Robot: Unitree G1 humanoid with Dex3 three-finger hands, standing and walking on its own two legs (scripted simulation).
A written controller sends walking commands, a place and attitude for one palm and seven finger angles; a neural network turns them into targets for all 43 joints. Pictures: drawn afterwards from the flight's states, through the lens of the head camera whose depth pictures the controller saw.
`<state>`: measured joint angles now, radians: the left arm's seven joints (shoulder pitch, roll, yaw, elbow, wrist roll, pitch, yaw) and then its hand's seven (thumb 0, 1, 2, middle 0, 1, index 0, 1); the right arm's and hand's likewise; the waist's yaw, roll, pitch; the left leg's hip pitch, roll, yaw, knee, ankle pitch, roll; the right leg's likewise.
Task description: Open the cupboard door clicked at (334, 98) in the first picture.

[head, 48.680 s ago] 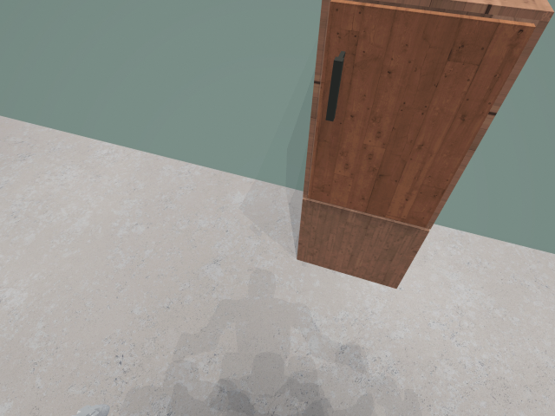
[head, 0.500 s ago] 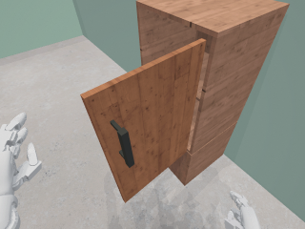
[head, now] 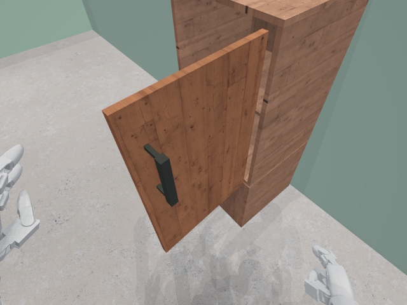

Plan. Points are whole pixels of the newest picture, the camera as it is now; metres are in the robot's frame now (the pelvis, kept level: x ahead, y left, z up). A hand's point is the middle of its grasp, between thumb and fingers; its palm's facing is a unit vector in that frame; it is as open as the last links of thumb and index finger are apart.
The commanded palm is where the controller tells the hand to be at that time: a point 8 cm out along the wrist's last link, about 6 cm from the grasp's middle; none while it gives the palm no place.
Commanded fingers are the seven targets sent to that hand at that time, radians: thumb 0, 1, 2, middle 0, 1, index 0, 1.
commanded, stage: step back with the hand held close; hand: left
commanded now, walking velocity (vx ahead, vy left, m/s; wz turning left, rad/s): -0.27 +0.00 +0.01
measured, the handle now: (161, 176) +0.34 +0.12 +0.07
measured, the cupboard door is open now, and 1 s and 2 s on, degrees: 94 94 94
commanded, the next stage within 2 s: stop stepping back and stand still in 0.74 s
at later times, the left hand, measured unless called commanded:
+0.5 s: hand out of the picture +0.08 +0.29 +0.16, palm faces +0.48 -0.73 -0.47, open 7.4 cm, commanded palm +0.02 +0.33 +0.17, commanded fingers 0.00 0.90 0.90 -0.20 -0.30 -0.20 -0.30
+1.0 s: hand out of the picture +0.03 +0.26 +0.15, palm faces +0.34 -0.80 -0.48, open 7.4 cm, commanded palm -0.03 +0.30 +0.17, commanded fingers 0.00 0.90 0.90 -0.20 -0.30 -0.20 -0.30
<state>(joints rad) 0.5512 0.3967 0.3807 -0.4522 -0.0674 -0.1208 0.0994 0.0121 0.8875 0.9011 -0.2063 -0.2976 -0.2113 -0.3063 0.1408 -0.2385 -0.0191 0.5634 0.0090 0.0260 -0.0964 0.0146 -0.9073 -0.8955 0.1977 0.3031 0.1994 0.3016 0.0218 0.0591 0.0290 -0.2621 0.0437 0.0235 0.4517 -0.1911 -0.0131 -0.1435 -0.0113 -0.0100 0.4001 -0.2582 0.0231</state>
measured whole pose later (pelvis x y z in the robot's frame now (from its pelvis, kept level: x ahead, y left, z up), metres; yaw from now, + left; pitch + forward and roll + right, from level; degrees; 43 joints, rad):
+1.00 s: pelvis -0.18 +0.01 -0.01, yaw -2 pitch +2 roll -1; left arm 0.58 0.44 0.40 -0.49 -0.06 -0.18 0.13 0.01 0.88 0.90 -0.21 -0.30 -0.21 -0.31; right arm 0.18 -0.20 0.02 0.62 0.00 -0.05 -0.07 0.01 -0.91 -0.90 0.20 0.30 0.20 0.30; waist 0.00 -0.01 -0.02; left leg -0.42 0.00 0.03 0.64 -0.22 -0.01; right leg -0.16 0.03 0.02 0.49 -0.36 -0.01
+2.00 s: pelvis -0.23 +0.00 -0.01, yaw +4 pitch -1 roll -1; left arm 0.25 0.17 0.05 0.94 0.00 0.03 0.03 -0.06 1.03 0.90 -0.20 -0.30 -0.21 -0.30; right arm 0.26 -0.17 0.00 1.00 -0.03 0.03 -0.03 0.01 -0.91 -0.90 0.20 0.30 0.20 0.30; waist 0.00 -0.03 0.05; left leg -0.29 0.00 -0.02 0.52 -0.22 0.00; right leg -0.18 0.02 -0.10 0.49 -0.31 -0.04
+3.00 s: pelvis -0.22 +0.00 +0.00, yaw +2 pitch -1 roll +0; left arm 0.31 0.11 0.02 1.15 0.00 0.00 0.04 0.00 0.91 0.90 -0.19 -0.30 -0.20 -0.30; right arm 0.29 -0.12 0.00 1.14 -0.02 0.01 -0.05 0.01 -0.91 -0.90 0.19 0.30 0.20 0.30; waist 0.00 0.02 0.04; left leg -0.20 0.00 0.00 0.43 -0.21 -0.01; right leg -0.10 0.02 -0.07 0.42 -0.29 -0.05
